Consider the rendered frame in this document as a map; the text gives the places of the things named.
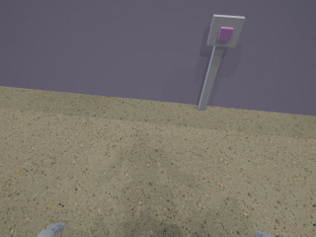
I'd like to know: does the button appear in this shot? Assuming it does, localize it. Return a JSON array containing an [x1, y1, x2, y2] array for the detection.
[[218, 27, 234, 41]]

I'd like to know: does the robot left hand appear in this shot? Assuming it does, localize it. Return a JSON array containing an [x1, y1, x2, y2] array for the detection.
[[37, 222, 65, 237]]

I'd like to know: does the panel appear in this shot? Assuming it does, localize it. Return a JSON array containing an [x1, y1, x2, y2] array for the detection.
[[198, 14, 245, 112]]

